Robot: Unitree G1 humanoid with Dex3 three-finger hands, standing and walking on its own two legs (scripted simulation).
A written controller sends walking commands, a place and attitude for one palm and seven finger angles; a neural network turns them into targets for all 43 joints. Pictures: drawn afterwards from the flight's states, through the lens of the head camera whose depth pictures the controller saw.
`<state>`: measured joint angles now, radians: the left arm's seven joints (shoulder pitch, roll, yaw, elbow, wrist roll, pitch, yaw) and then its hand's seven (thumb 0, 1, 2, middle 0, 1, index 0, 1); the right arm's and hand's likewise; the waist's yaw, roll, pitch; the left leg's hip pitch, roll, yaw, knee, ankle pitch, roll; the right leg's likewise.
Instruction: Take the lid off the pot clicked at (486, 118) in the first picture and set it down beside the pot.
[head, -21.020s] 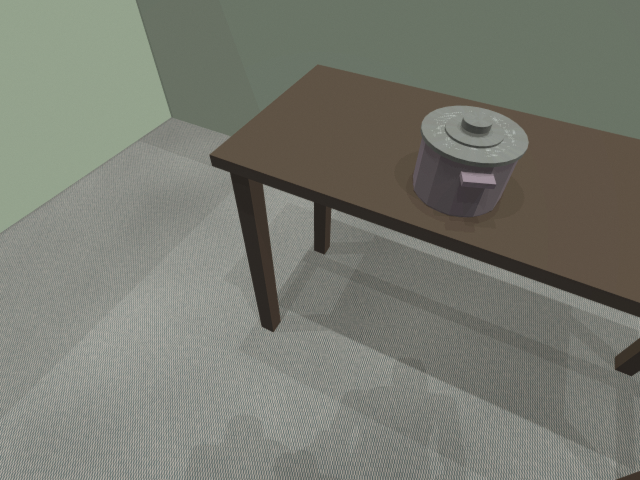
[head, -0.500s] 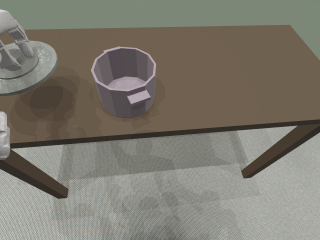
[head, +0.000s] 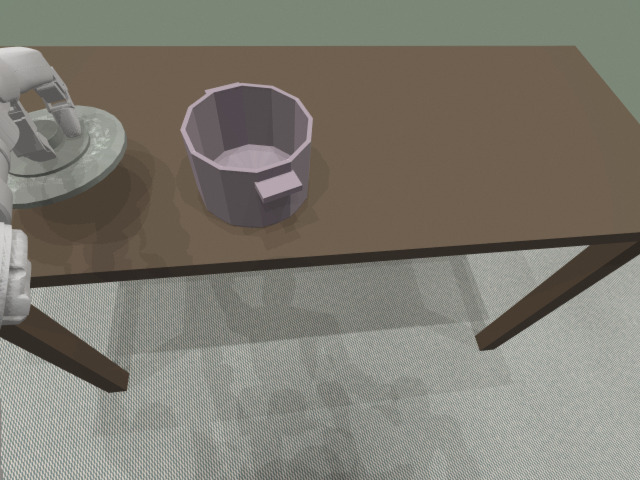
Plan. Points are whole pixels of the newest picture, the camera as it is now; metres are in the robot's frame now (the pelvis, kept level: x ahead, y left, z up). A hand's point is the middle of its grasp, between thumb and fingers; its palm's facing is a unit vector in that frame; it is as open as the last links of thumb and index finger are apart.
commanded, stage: lower the lid onto the table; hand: left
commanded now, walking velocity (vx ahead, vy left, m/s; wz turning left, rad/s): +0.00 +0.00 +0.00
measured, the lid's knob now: (38, 137) +0.51 +0.31 +0.12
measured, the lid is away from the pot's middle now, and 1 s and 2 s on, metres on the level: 0.24 0.24 0.25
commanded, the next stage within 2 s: open the fingers wide in 1.26 s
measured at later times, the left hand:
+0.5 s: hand (61, 144) +0.50 +0.28 +0.11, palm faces -0.49 -0.21 -0.84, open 6.9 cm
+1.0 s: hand (62, 167) +0.49 +0.29 +0.08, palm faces -0.52 -0.22 -0.83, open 6.9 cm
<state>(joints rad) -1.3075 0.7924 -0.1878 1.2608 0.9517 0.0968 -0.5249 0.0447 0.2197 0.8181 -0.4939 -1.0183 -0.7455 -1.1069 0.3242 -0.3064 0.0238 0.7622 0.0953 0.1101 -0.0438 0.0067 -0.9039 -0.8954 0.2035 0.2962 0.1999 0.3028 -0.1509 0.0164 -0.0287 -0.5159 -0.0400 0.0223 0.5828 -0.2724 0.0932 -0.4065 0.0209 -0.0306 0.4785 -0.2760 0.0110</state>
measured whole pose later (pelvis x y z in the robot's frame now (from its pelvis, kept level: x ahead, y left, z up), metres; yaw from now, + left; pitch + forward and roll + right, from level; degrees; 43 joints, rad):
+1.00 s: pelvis +0.00 +0.00 -0.01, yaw -2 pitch +16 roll -4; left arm -1.23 0.83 -0.12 1.30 0.97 0.04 -0.48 0.05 0.23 0.82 -0.49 -1.02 -0.74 -1.11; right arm 0.35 -0.30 0.03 0.76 0.09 0.12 -0.07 0.01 -0.90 -0.90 0.20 0.30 0.20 0.30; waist -0.18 0.02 -0.07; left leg -0.67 0.00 0.03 0.73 -0.34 0.08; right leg -0.56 0.05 -0.02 0.60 -0.32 0.00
